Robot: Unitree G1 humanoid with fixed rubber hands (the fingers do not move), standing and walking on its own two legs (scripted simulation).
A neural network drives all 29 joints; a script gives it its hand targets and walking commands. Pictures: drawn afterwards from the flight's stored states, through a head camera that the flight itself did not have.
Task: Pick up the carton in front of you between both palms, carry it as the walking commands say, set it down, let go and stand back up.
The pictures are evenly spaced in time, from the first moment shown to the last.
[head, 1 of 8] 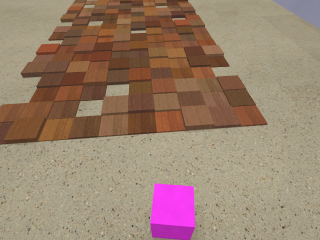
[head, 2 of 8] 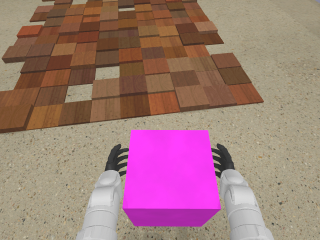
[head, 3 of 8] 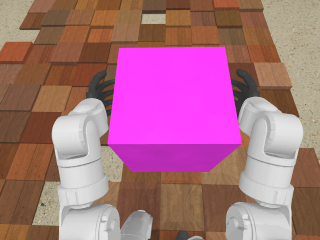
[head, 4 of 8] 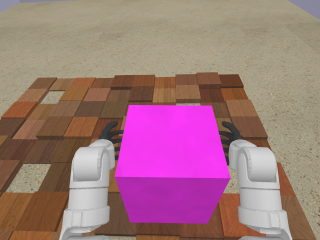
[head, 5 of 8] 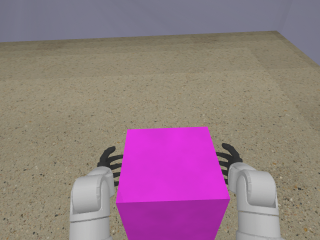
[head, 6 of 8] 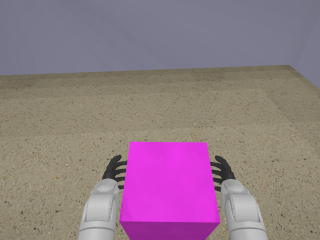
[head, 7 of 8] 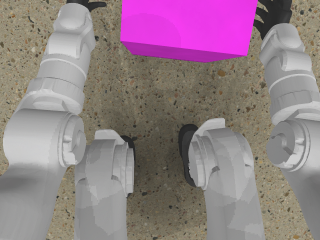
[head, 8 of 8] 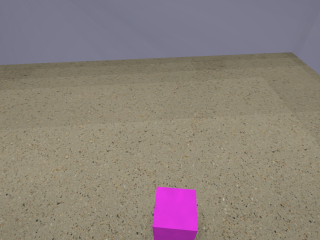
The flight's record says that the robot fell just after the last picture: no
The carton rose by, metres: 0.79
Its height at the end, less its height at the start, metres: +0.00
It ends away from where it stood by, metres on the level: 6.51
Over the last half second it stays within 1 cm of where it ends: yes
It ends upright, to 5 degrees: yes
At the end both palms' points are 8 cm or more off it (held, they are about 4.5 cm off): yes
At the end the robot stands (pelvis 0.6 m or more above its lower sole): yes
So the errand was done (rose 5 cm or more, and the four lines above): yes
